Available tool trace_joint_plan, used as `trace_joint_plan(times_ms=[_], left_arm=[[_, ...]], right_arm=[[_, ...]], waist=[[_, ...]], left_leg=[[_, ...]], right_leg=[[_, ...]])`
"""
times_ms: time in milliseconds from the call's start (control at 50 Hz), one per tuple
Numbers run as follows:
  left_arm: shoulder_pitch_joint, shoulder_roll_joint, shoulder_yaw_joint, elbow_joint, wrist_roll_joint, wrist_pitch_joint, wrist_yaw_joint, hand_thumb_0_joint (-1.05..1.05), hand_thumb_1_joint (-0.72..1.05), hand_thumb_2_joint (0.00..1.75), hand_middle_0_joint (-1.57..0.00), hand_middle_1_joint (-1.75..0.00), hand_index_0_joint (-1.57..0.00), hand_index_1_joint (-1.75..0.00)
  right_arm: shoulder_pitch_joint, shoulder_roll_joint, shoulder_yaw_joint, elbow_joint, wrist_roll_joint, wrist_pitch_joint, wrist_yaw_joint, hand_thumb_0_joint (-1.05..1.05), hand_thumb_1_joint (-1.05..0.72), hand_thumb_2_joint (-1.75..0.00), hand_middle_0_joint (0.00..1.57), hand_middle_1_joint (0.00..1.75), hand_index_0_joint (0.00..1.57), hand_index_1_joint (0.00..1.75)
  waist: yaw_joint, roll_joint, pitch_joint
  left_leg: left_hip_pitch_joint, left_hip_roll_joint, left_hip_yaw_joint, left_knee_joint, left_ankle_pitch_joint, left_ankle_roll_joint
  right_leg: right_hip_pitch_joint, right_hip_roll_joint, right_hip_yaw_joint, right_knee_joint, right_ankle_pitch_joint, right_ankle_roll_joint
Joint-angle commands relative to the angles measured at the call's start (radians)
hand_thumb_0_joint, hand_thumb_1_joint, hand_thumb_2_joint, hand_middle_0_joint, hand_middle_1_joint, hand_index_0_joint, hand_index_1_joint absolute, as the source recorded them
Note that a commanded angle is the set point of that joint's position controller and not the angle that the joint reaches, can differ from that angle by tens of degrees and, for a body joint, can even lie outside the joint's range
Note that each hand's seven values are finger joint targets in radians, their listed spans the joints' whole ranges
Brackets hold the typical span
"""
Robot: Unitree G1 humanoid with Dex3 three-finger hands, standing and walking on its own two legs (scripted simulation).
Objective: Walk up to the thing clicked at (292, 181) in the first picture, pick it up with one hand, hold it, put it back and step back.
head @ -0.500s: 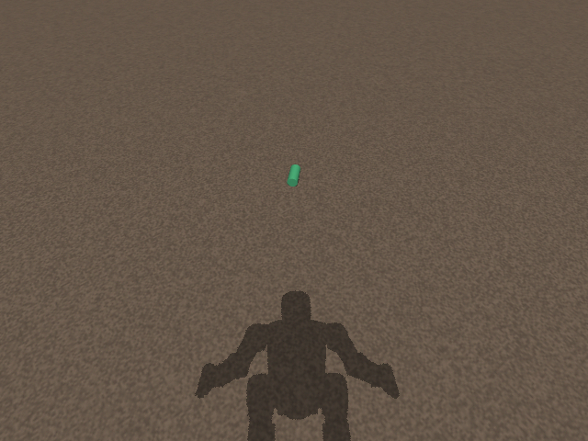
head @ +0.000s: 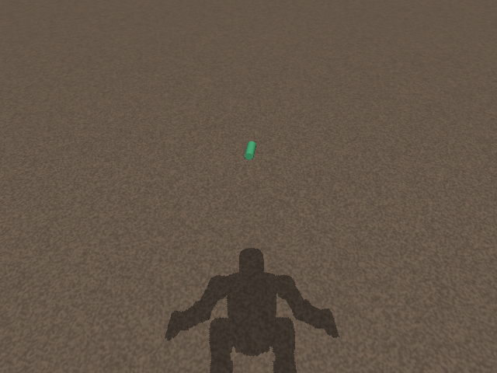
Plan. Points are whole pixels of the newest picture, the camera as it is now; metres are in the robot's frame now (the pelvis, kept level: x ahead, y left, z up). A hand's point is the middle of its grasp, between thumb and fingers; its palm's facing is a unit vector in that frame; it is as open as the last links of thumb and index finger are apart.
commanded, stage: stand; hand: left
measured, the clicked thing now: (250, 150) +1.37 -0.01 -0.76
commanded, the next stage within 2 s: walk up in 0.62 s
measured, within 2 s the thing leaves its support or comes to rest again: neither
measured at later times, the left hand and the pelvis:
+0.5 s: hand out of the picture +0.07 +0.25 -0.16, palm faces -0.04 -0.94 -0.34, open 7.3 cm; pelvis +0.00 +0.00 +0.00, yaw +0 degrees
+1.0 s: hand out of the picture +0.11 +0.36 -0.18, palm faces +0.30 -0.90 -0.32, open 7.4 cm; pelvis +0.09 +0.04 -0.04, yaw +18 degrees
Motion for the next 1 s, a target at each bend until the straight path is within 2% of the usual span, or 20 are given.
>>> trace_joint_plan(times_ms=[0, 260, 580, 600, 620, 640, 660, 680, 700, 720, 740, 780, 820, 860, 880, 900, 920, 940, 960, 980], left_arm=[[-0.038, 0.211, 0.044, -0.063, 0.000, -0.023, 0.013, 0.00, 0.90, 0.90, -0.20, -0.30, -0.20, -0.30], [-0.026, 0.214, 0.046, -0.063, 0.000, -0.020, 0.011, 0.00, 0.90, 0.90, -0.20, -0.30, -0.20, -0.30], [-0.029, 0.217, 0.044, -0.065, -0.001, -0.020, 0.013, 0.00, 0.90, 0.90, -0.20, -0.30, -0.20, -0.30], [-0.063, 0.375, 0.173, -0.182, 0.037, -0.022, -0.027, 0.00, 0.90, 0.90, -0.20, -0.30, -0.20, -0.30], [-0.067, 0.375, 0.180, -0.199, 0.057, -0.017, -0.043, 0.00, 0.90, 0.90, -0.20, -0.30, -0.20, -0.30], [-0.036, 0.372, 0.189, -0.211, 0.059, -0.016, -0.053, 0.00, 0.90, 0.90, -0.20, -0.30, -0.20, -0.30], [0.079, 0.371, 0.193, -0.207, 0.052, -0.015, -0.059, 0.00, 0.90, 0.90, -0.20, -0.30, -0.20, -0.30], [0.076, 0.387, 0.202, -0.212, 0.041, -0.013, -0.057, 0.00, 0.90, 0.90, -0.20, -0.30, -0.20, -0.30], [0.011, 0.377, 0.207, -0.249, 0.038, -0.010, -0.063, 0.00, 0.90, 0.90, -0.20, -0.30, -0.20, -0.30], [-0.033, 0.368, 0.211, -0.279, 0.043, -0.006, -0.072, 0.00, 0.90, 0.90, -0.20, -0.30, -0.20, -0.30], [-0.043, 0.347, 0.207, -0.302, 0.049, -0.005, -0.075, 0.00, 0.90, 0.90, -0.20, -0.30, -0.20, -0.30], [-0.110, 0.336, 0.207, -0.336, 0.057, -0.007, -0.088, 0.00, 0.90, 0.90, -0.20, -0.30, -0.20, -0.30], [-0.191, 0.339, 0.208, -0.371, 0.056, 0.001, -0.102, 0.00, 0.90, 0.90, -0.20, -0.30, -0.20, -0.30], [-0.230, 0.310, 0.203, -0.404, 0.057, 0.014, -0.105, 0.00, 0.90, 0.90, -0.20, -0.30, -0.20, -0.30], [-0.206, 0.247, 0.186, -0.418, 0.061, 0.026, -0.110, 0.00, 0.90, 0.90, -0.20, -0.30, -0.20, -0.30], [-0.182, 0.182, 0.165, -0.441, 0.059, 0.032, -0.118, 0.00, 0.90, 0.90, -0.20, -0.30, -0.20, -0.30], [-0.191, 0.188, 0.153, -0.456, 0.064, 0.035, -0.129, 0.00, 0.90, 0.90, -0.20, -0.30, -0.20, -0.30], [-0.137, 0.278, 0.163, -0.452, 0.053, 0.041, -0.136, 0.00, 0.90, 0.90, -0.20, -0.30, -0.20, -0.30], [-0.095, 0.313, 0.165, -0.448, 0.047, 0.043, -0.139, 0.00, 0.90, 0.90, -0.20, -0.30, -0.20, -0.30], [-0.068, 0.334, 0.166, -0.415, 0.037, 0.046, -0.141, 0.00, 0.90, 0.90, -0.20, -0.30, -0.20, -0.30]], right_arm=[[-0.037, -0.207, -0.039, -0.057, -0.001, -0.022, -0.012, 0.00, -0.90, -0.90, 0.20, 0.30, 0.20, 0.30], [-0.036, -0.209, -0.039, -0.053, -0.002, -0.021, -0.011, 0.00, -0.90, -0.90, 0.20, 0.30, 0.20, 0.30], [-0.027, -0.214, -0.037, -0.053, -0.003, -0.022, -0.013, 0.00, -0.90, -0.90, 0.20, 0.30, 0.20, 0.30], [0.100, -0.371, -0.114, -0.099, 0.013, -0.040, 0.004, 0.00, -0.90, -0.90, 0.20, 0.30, 0.20, 0.30], [0.060, -0.372, -0.115, -0.117, 0.002, -0.044, 0.010, 0.00, -0.90, -0.90, 0.20, 0.30, 0.20, 0.30], [0.005, -0.355, -0.107, -0.149, -0.011, -0.041, 0.011, 0.00, -0.90, -0.90, 0.20, 0.30, 0.20, 0.30], [-0.113, -0.318, -0.098, -0.202, -0.017, -0.048, 0.016, 0.00, -0.90, -0.90, 0.20, 0.30, 0.20, 0.30], [-0.152, -0.268, -0.102, -0.230, -0.019, -0.053, 0.017, 0.00, -0.90, -0.90, 0.20, 0.30, 0.20, 0.30], [-0.110, -0.295, -0.114, -0.231, -0.022, -0.055, 0.018, 0.00, -0.90, -0.90, 0.20, 0.30, 0.20, 0.30], [-0.055, -0.316, -0.118, -0.225, -0.016, -0.055, 0.027, 0.00, -0.90, -0.90, 0.20, 0.30, 0.20, 0.30], [-0.016, -0.320, -0.115, -0.215, -0.013, -0.058, 0.037, 0.00, -0.90, -0.90, 0.20, 0.30, 0.20, 0.30], [0.059, -0.317, -0.124, -0.208, -0.009, -0.053, 0.055, 0.00, -0.90, -0.90, 0.20, 0.30, 0.20, 0.30], [0.184, -0.313, -0.133, -0.189, -0.002, -0.047, 0.056, 0.00, -0.90, -0.90, 0.20, 0.30, 0.20, 0.30], [0.389, -0.318, -0.153, -0.127, -0.006, -0.048, 0.028, 0.00, -0.90, -0.90, 0.20, 0.30, 0.20, 0.30], [0.504, -0.373, -0.180, -0.100, -0.015, -0.050, 0.007, 0.00, -0.90, -0.90, 0.20, 0.30, 0.20, 0.30], [0.549, -0.461, -0.201, -0.116, -0.024, -0.042, -0.014, 0.00, -0.90, -0.90, 0.20, 0.30, 0.20, 0.30], [0.472, -0.496, -0.205, -0.169, -0.024, -0.041, -0.029, 0.00, -0.90, -0.90, 0.20, 0.30, 0.20, 0.30], [0.303, -0.526, -0.194, -0.230, -0.005, -0.050, -0.032, 0.00, -0.90, -0.90, 0.20, 0.30, 0.20, 0.30], [0.197, -0.531, -0.182, -0.261, 0.010, -0.061, -0.039, 0.00, -0.90, -0.90, 0.20, 0.30, 0.20, 0.30], [0.148, -0.497, -0.167, -0.271, 0.006, -0.074, -0.045, 0.00, -0.90, -0.90, 0.20, 0.30, 0.20, 0.30]], waist=[[-0.003, -0.010, -0.063], [-0.001, -0.009, -0.054], [-0.004, -0.009, -0.078], [0.027, -0.103, -0.127], [0.042, -0.089, -0.041], [0.077, -0.098, 0.011], [0.159, -0.150, 0.001], [0.174, -0.312, -0.003], [0.151, -0.244, -0.005], [0.125, -0.183, -0.001], [0.116, -0.123, -0.012], [0.066, -0.146, 0.002], [0.002, -0.180, -0.012], [-0.102, -0.050, -0.089], [-0.164, 0.148, -0.122], [-0.183, 0.336, -0.072], [-0.129, 0.275, -0.039], [-0.041, 0.132, 0.014], [0.021, 0.115, 0.053], [0.053, 0.049, 0.064]], left_leg=[[-0.005, 0.126, -0.101, -0.055, 0.115, 0.023], [-0.011, 0.125, -0.106, -0.071, 0.069, 0.020], [0.012, 0.130, -0.098, -0.054, 0.146, 0.020], [-0.202, 0.131, -0.273, 0.003, -0.338, 0.079], [-0.382, 0.130, -0.297, 0.000, -0.438, 0.069], [-0.535, 0.073, -0.198, 0.025, -0.395, 0.028], [-0.683, -0.007, -0.024, 0.157, -0.279, -0.019], [-0.742, 0.008, 0.051, 0.427, -0.233, 0.007], [-0.706, 0.077, 0.054, 0.494, -0.277, -0.006], [-0.632, 0.100, 0.048, 0.495, -0.296, -0.010], [-0.594, 0.106, 0.031, 0.476, -0.288, 0.008], [-0.461, 0.127, 0.048, 0.415, -0.211, 0.016], [-0.265, 0.096, 0.128, 0.319, -0.122, 0.013], [0.095, 0.013, 0.154, 0.206, -0.038, 0.020], [0.319, 0.014, 0.061, 0.177, -0.132, 0.057], [0.390, 0.166, -0.283, 0.013, -0.490, 0.111], [0.232, 0.348, -0.696, -0.159, -0.768, 0.145], [-0.013, 0.423, -0.859, -0.318, -0.870, 0.216], [-0.114, 0.445, -0.863, -0.359, -0.873, 0.250], [-0.134, 0.408, -0.717, -0.297, -0.726, 0.229]], right_leg=[[-0.001, -0.111, 0.088, -0.057, 0.095, -0.036], [-0.014, -0.108, 0.090, -0.067, 0.039, -0.038], [0.003, -0.114, 0.090, -0.050, 0.128, -0.039], [0.116, -0.089, 0.020, 0.112, -0.404, -0.083], [0.125, -0.118, 0.082, 0.119, -0.539, -0.107], [0.201, -0.158, 0.101, 0.036, -0.610, -0.124], [0.337, -0.262, 0.166, -0.108, -0.670, -0.166], [0.313, -0.420, 0.294, -0.208, -0.612, -0.214], [0.272, -0.474, 0.288, -0.219, -0.491, -0.247], [0.225, -0.461, 0.259, -0.215, -0.446, -0.257], [0.221, -0.424, 0.201, -0.187, -0.423, -0.243], [0.113, -0.354, 0.050, -0.162, -0.455, -0.199], [0.002, -0.278, -0.104, -0.091, -0.418, -0.160], [-0.208, -0.168, -0.222, 0.219, -0.388, -0.132], [-0.404, -0.089, -0.259, 0.549, -0.328, -0.109], [-0.697, 0.026, -0.211, 0.808, -0.459, -0.081], [-0.739, 0.019, -0.038, 0.940, -0.416, -0.065], [-0.627, -0.027, 0.102, 0.934, -0.328, -0.061], [-0.567, -0.073, 0.149, 0.926, -0.344, -0.053], [-0.541, -0.110, 0.169, 0.891, -0.312, -0.032]])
